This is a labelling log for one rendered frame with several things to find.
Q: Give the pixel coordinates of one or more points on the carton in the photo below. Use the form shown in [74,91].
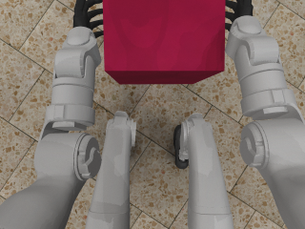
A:
[154,42]

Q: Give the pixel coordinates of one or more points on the robot left forearm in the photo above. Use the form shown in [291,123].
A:
[73,83]

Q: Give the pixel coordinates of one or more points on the robot right forearm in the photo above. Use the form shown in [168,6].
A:
[260,73]

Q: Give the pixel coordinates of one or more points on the right robot foot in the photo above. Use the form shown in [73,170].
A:
[180,163]

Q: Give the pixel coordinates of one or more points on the right robot upper arm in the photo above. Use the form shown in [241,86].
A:
[276,148]

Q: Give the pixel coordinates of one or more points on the robot left thigh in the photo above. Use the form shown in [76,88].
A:
[110,204]

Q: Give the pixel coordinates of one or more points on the left robot upper arm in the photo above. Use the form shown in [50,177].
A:
[63,163]

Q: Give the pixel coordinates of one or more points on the robot left hand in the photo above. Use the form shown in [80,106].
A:
[82,16]

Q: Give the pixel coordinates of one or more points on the robot right hand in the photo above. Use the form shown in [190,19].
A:
[240,8]

